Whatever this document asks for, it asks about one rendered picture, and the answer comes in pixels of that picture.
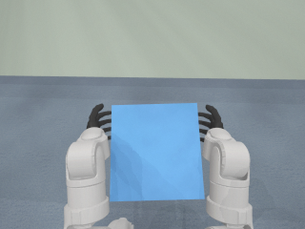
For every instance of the robot right hand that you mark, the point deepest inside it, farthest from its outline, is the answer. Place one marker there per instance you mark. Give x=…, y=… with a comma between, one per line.
x=214, y=117

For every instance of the right robot forearm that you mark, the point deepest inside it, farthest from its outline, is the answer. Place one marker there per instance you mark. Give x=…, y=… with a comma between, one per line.
x=228, y=199

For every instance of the robot left thigh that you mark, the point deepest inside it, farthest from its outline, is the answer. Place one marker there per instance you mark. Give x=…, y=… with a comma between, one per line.
x=121, y=224

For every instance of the robot left hand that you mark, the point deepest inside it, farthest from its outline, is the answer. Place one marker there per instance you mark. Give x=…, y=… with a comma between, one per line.
x=95, y=116

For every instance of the carton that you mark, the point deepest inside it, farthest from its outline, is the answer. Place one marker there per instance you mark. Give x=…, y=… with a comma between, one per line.
x=155, y=152

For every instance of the left robot forearm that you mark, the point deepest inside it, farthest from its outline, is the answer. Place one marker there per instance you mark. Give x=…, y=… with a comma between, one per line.
x=85, y=180

